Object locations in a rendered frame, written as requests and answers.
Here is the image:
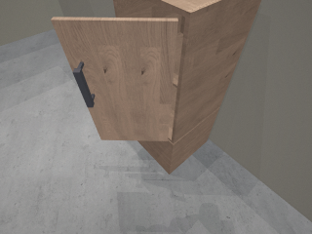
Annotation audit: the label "cupboard door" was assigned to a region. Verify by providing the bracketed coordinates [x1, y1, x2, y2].
[51, 17, 178, 141]

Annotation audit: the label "handle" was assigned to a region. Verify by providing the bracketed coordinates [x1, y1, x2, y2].
[72, 61, 95, 108]

